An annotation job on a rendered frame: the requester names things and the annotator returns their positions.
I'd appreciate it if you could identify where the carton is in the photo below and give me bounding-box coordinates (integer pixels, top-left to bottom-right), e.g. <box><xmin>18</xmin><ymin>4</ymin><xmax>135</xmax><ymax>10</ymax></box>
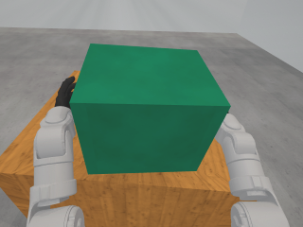
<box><xmin>69</xmin><ymin>44</ymin><xmax>231</xmax><ymax>175</ymax></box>

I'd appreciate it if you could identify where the left robot hand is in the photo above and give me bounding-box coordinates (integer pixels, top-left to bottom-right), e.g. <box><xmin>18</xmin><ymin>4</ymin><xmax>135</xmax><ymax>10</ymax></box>
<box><xmin>54</xmin><ymin>76</ymin><xmax>76</xmax><ymax>110</ymax></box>

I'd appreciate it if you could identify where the pedestal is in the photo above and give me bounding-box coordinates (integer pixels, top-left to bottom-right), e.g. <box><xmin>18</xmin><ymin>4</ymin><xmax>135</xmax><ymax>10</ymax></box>
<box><xmin>0</xmin><ymin>70</ymin><xmax>241</xmax><ymax>227</ymax></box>

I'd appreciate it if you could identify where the left robot upper arm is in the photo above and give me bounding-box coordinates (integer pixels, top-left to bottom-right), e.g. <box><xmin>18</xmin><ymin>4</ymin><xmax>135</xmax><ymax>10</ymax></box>
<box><xmin>28</xmin><ymin>205</ymin><xmax>85</xmax><ymax>227</ymax></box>

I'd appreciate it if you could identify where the left robot forearm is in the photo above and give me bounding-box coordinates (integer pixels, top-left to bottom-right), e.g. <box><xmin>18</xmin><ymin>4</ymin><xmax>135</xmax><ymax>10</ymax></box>
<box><xmin>26</xmin><ymin>106</ymin><xmax>78</xmax><ymax>227</ymax></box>

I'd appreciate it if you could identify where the right robot upper arm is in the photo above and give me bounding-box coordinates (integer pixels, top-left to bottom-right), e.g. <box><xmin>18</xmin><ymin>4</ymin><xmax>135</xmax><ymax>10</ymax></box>
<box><xmin>230</xmin><ymin>201</ymin><xmax>289</xmax><ymax>227</ymax></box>

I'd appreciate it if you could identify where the right robot forearm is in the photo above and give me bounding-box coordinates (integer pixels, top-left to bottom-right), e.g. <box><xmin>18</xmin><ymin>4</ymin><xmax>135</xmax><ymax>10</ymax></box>
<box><xmin>214</xmin><ymin>113</ymin><xmax>290</xmax><ymax>227</ymax></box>

